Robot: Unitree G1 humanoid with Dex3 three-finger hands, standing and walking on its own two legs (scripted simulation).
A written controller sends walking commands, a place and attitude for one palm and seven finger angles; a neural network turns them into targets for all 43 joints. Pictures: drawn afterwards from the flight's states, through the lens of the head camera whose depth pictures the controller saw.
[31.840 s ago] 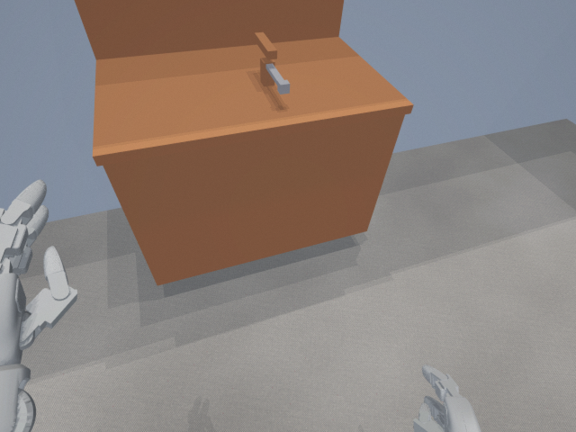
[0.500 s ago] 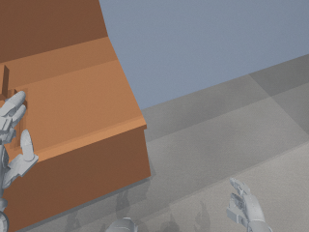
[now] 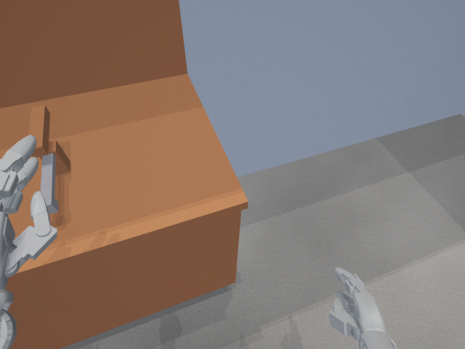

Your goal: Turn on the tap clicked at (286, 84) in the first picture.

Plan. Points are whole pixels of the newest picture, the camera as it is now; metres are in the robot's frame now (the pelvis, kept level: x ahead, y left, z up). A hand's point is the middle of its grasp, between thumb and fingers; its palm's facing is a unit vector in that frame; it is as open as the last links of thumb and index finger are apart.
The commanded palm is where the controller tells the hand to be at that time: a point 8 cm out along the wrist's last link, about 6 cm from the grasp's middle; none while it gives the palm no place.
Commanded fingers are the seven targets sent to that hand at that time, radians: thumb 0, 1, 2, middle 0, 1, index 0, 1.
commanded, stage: come to a stop and stand still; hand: left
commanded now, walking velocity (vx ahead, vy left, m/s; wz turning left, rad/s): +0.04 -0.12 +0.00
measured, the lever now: (47, 205) +0.34 +0.40 +0.00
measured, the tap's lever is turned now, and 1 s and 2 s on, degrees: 0 0 0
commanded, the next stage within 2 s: look again from close up in 0.40 s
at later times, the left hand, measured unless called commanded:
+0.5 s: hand (50, 224) +0.22 +0.26 +0.16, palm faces +0.34 -0.85 -0.40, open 7.4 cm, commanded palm +0.17 +0.29 +0.17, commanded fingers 0.00 0.90 0.90 -0.20 -0.30 -0.20 -0.30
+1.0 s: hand (46, 207) +0.24 +0.26 +0.17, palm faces +0.43 -0.84 -0.33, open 7.4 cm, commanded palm +0.18 +0.28 +0.17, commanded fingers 0.00 0.90 0.90 -0.20 -0.30 -0.20 -0.30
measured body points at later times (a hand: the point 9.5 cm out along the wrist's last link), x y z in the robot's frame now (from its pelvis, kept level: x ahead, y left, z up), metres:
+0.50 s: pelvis +0.00 +0.02 +0.00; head +0.03 +0.02 +0.45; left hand +0.20 +0.30 +0.18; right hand +0.19 -0.19 -0.08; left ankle +0.03 +0.10 -0.74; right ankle +0.00 -0.08 -0.74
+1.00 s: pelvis +0.02 +0.01 +0.00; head +0.03 +0.03 +0.45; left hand +0.21 +0.31 +0.19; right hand +0.19 -0.22 -0.07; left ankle +0.03 +0.10 -0.74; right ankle +0.00 -0.08 -0.74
